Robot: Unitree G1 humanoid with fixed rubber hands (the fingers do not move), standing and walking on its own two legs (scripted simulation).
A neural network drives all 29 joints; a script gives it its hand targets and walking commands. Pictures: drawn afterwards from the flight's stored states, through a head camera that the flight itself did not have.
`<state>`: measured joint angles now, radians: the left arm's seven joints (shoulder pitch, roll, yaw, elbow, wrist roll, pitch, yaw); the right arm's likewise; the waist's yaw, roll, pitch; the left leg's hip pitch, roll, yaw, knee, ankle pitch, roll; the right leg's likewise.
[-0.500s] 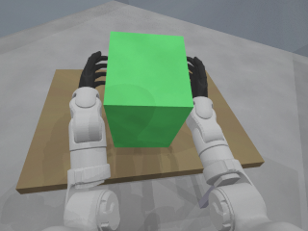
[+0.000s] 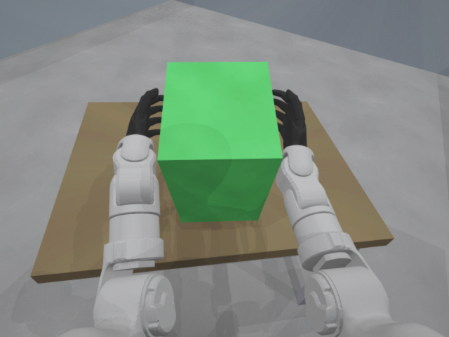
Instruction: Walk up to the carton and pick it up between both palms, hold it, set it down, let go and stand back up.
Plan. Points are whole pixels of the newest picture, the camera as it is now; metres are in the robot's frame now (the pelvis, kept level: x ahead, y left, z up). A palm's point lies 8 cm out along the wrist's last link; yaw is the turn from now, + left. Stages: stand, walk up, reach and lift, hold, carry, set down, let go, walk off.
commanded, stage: set down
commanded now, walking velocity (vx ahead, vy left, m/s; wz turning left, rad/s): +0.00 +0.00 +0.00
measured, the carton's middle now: (218, 152) +0.40 +0.01 +0.12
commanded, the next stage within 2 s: none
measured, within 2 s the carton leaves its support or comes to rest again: neither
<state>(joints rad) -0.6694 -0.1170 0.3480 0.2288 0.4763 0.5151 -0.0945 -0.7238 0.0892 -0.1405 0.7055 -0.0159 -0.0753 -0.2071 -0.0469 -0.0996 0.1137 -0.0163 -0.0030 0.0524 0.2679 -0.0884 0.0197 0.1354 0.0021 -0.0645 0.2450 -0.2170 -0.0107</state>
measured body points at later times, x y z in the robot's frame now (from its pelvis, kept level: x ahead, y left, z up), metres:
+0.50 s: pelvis +0.01 +0.00 +0.00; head -0.01 +0.03 +0.45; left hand +0.41 +0.14 +0.13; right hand +0.40 -0.12 +0.15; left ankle +0.05 +0.11 -0.75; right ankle -0.04 -0.10 -0.75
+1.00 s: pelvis +0.01 +0.00 +0.00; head +0.02 +0.04 +0.45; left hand +0.42 +0.14 +0.10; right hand +0.41 -0.12 +0.12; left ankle +0.05 +0.11 -0.75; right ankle -0.04 -0.10 -0.75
